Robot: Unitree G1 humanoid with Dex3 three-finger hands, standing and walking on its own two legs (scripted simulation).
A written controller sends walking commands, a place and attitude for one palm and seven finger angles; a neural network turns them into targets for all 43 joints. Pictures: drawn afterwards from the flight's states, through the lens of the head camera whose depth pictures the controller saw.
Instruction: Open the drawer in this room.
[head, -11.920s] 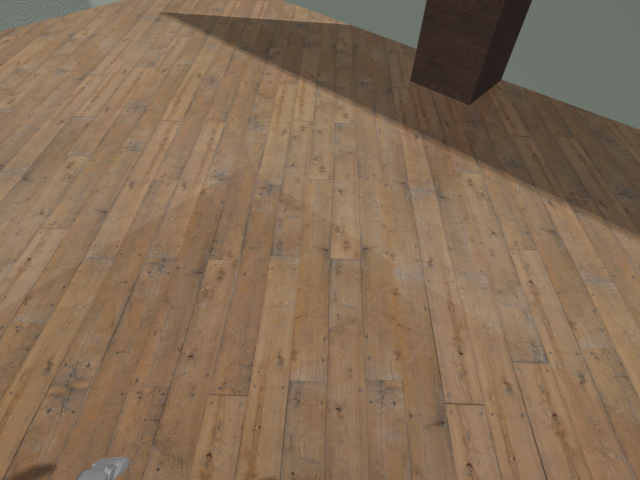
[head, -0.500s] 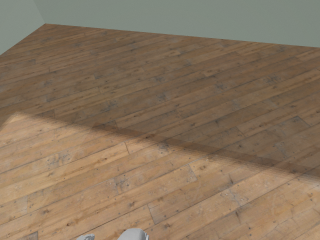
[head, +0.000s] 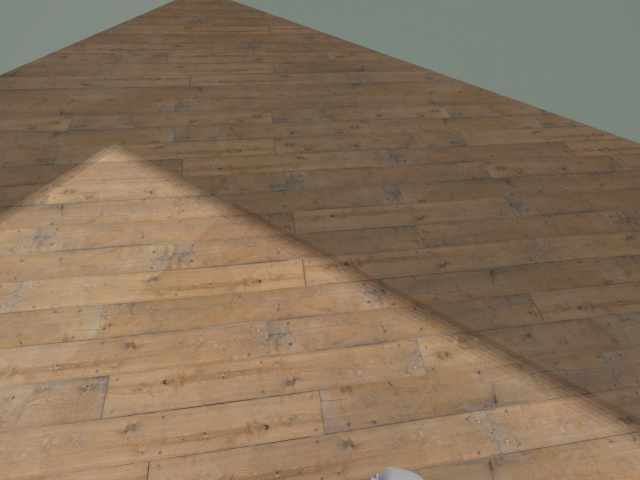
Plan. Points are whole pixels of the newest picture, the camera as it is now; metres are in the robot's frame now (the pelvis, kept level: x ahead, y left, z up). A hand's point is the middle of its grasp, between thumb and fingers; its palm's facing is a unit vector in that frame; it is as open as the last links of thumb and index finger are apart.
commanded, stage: turn or walk to find it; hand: left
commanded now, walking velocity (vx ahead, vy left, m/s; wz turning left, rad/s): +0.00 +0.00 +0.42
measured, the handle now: out of the picture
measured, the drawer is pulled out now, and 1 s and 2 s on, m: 0.00 0.00 0.00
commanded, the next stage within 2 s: none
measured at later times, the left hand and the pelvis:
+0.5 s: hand out of the picture +0.02 +0.16 -0.16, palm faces +0.22 -0.94 -0.26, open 7.3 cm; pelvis -0.01 -0.04 +0.00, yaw +14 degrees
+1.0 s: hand out of the picture -0.03 +0.22 -0.16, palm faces +0.44 -0.86 -0.25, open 7.3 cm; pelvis -0.03 -0.01 +0.00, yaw +25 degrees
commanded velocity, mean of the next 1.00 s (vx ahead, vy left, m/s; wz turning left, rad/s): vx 0.00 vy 0.00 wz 0.42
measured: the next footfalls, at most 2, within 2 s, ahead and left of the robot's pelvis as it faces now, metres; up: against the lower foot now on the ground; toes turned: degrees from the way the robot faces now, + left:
right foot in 0.22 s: +0.05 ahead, -0.14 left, +0.00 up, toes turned +1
left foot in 0.66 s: -0.04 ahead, +0.11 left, +0.00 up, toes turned +22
